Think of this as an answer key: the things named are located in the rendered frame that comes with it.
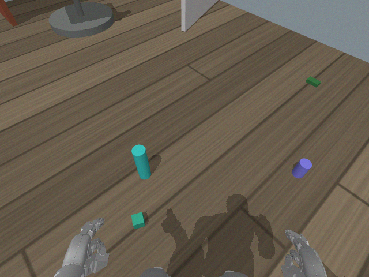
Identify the right robot hand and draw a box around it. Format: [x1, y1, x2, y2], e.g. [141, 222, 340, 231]
[281, 229, 327, 277]

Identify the left robot hand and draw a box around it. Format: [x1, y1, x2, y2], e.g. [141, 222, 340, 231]
[62, 218, 109, 277]

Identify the office chair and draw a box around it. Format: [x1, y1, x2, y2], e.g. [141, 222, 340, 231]
[49, 0, 114, 38]

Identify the left robot arm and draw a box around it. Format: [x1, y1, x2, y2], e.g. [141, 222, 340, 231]
[54, 264, 85, 277]

